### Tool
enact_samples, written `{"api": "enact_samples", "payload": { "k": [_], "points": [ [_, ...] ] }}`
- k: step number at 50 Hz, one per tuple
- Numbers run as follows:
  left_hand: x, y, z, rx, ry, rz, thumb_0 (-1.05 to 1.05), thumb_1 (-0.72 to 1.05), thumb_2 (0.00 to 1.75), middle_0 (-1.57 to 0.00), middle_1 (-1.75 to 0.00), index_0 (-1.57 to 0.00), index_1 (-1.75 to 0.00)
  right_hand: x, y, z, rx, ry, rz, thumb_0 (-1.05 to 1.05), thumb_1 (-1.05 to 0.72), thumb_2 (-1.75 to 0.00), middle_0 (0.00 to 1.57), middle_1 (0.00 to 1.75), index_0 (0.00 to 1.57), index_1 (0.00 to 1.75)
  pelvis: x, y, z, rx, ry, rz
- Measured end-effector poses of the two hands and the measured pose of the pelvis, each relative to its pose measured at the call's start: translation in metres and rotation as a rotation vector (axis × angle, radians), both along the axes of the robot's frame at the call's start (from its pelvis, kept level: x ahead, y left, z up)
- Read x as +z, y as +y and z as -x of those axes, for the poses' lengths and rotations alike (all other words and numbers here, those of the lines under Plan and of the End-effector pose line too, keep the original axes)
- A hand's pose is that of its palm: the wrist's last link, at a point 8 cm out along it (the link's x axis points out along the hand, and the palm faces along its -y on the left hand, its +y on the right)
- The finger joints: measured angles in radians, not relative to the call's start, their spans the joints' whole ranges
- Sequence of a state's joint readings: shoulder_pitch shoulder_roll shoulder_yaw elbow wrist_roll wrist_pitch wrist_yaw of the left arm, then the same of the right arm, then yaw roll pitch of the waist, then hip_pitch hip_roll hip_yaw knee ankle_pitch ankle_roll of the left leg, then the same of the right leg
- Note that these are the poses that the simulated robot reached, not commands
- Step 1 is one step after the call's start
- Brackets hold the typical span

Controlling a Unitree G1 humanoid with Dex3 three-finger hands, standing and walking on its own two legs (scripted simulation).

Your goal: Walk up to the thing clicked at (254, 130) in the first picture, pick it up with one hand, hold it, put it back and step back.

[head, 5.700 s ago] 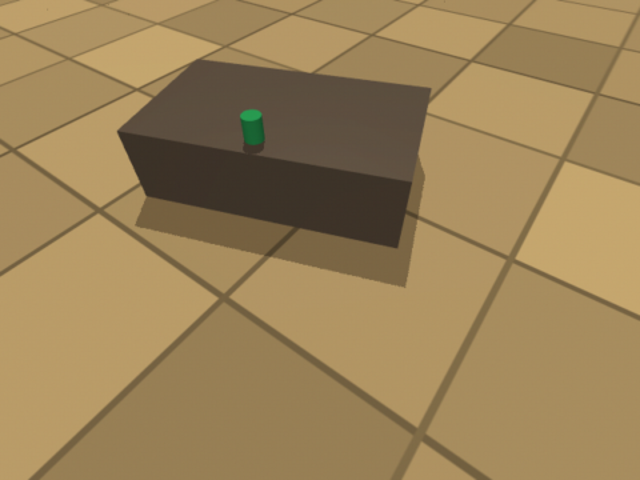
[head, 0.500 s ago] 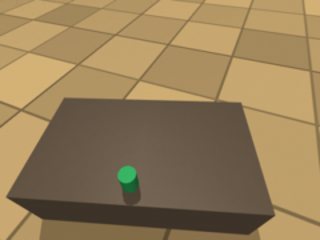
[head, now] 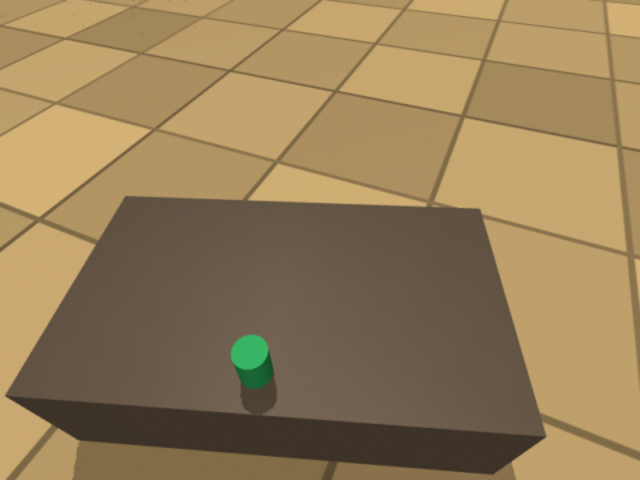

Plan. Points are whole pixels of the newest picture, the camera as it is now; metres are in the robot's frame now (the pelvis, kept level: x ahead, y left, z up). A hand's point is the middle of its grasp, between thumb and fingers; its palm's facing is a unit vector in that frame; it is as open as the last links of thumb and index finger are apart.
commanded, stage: stand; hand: left
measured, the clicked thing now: (253, 362) +0.44 +0.18 -0.37
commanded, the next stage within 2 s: go down in 1.36 s
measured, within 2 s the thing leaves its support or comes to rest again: neither
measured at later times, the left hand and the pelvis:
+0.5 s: hand out of the picture +0.07 +0.25 -0.15, palm faces +0.00 -0.94 -0.35, open 7.3 cm; pelvis +0.00 +0.00 +0.00, yaw +0 degrees
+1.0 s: hand out of the picture +0.08 +0.25 -0.15, palm faces +0.00 -0.94 -0.35, open 7.3 cm; pelvis +0.00 -0.01 +0.00, yaw +0 degrees
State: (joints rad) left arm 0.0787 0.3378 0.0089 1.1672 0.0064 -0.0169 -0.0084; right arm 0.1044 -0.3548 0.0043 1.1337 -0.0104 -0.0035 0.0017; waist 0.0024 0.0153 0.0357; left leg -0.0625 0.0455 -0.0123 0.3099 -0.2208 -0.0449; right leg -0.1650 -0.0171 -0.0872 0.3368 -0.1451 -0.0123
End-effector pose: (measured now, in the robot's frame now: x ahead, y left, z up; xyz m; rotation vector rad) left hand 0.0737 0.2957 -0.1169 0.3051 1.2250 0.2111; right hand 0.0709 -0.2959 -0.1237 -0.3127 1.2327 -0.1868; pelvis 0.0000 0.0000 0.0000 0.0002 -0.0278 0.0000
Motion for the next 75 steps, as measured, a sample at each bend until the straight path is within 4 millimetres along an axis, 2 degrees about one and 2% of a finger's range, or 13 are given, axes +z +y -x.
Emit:
{"api": "enact_samples", "payload": {
  "k": [26,60,75],
  "points": [
    [0.002,-0.001,0.007,0.004,0.006,-0.009,0.00,0.91,0.90,-0.20,-0.30,-0.20,-0.31,-0.004,-0.002,0.017,-0.006,0.028,-0.008,0.00,-0.90,-0.89,0.20,0.30,0.21,0.30,0.000,-0.004,0.003,-0.001,-0.004,-0.001],
    [0.002,-0.003,0.003,0.000,0.008,-0.010,0.00,0.91,0.90,-0.20,-0.30,-0.20,-0.31,-0.004,-0.004,0.010,0.001,0.022,-0.006,0.00,-0.90,-0.89,0.20,0.30,0.21,0.30,0.000,-0.005,-0.002,-0.004,0.000,0.000],
    [0.001,-0.003,-0.007,0.003,-0.014,-0.003,0.00,0.90,0.89,-0.19,-0.29,-0.19,-0.30,-0.002,-0.002,0.007,-0.012,0.006,-0.001,0.01,-0.91,-0.90,0.20,0.30,0.21,0.30,-0.001,-0.004,-0.004,-0.004,0.013,0.000]
  ]
}}
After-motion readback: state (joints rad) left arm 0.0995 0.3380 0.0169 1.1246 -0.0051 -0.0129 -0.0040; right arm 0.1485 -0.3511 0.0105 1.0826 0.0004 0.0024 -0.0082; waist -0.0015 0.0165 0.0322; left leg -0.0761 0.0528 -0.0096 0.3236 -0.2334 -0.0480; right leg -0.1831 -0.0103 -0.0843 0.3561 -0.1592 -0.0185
